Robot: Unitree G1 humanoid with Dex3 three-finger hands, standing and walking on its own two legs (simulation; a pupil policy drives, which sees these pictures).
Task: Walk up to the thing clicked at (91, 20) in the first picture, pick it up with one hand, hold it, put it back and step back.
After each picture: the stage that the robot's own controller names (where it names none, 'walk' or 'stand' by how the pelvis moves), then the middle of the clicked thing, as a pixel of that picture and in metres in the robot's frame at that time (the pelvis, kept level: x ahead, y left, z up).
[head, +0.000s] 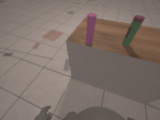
stand; (90, 30) +0.70 +0.04 +0.14
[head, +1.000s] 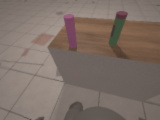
walk; (71, 33) +0.59 +0.21 +0.16
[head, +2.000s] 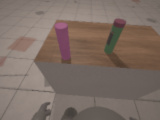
stand; (64, 43) +0.45 +0.21 +0.16
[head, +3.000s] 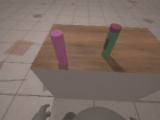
stand; (60, 50) +0.42 +0.22 +0.14
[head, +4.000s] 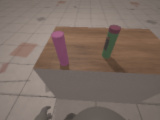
stand; (61, 50) +0.43 +0.22 +0.14
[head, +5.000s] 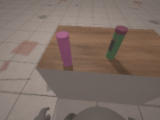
stand; (65, 51) +0.42 +0.19 +0.14
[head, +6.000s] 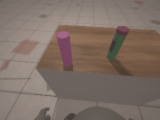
stand; (65, 51) +0.41 +0.19 +0.14
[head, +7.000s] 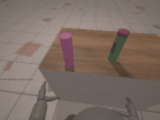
rise first; (68, 52) +0.41 +0.19 +0.14
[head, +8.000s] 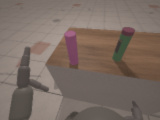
go down; (72, 49) +0.44 +0.18 +0.14
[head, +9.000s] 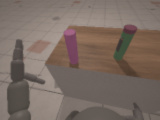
go down; (72, 48) +0.44 +0.18 +0.15
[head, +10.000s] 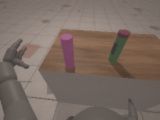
go down; (68, 53) +0.41 +0.17 +0.15
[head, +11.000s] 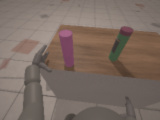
close in; (67, 50) +0.41 +0.17 +0.15
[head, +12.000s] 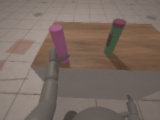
close; (60, 46) +0.43 +0.19 +0.16
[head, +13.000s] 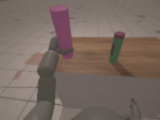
lift; (64, 37) +0.33 +0.15 +0.34
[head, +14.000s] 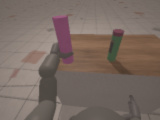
hold; (64, 42) +0.36 +0.16 +0.29
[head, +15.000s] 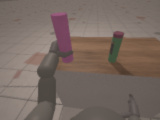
hold; (64, 41) +0.34 +0.16 +0.32
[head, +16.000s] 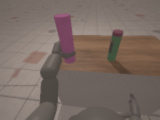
crouch; (66, 42) +0.34 +0.15 +0.31
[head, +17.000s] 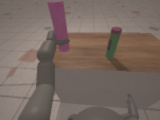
crouch; (60, 29) +0.42 +0.18 +0.33
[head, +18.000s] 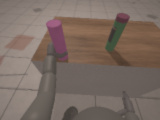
lower; (59, 43) +0.44 +0.20 +0.18
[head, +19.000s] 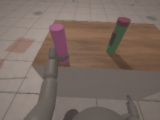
lower; (61, 46) +0.42 +0.19 +0.18
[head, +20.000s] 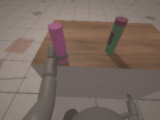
lower; (59, 46) +0.43 +0.20 +0.18
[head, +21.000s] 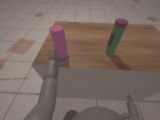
lower; (61, 47) +0.42 +0.19 +0.17
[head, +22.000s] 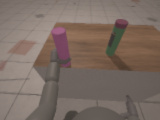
loosen; (62, 49) +0.40 +0.18 +0.17
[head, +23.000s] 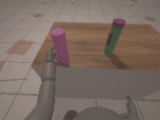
withdraw; (61, 50) +0.40 +0.18 +0.17
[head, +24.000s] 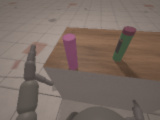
sink last; (71, 54) +0.39 +0.17 +0.15
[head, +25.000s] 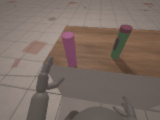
stand; (70, 51) +0.41 +0.18 +0.15
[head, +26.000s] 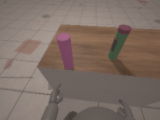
stand; (66, 54) +0.38 +0.18 +0.15
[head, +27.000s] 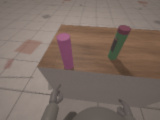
stand; (66, 54) +0.38 +0.18 +0.15
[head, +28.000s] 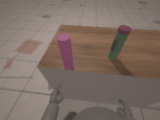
stand; (66, 54) +0.38 +0.18 +0.15
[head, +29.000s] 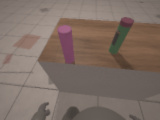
walk; (67, 47) +0.42 +0.17 +0.15
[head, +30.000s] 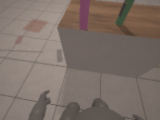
walk; (84, 13) +0.74 +0.10 +0.17
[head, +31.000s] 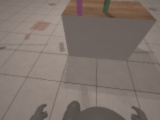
stand; (79, 3) +1.14 +0.21 +0.17
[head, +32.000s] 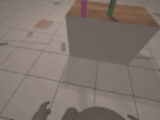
stand; (84, 5) +1.13 +0.16 +0.16
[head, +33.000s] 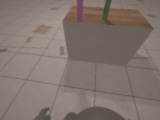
stand; (79, 10) +1.13 +0.18 +0.14
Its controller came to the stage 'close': yes
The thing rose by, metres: 0.21
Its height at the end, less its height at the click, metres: +0.00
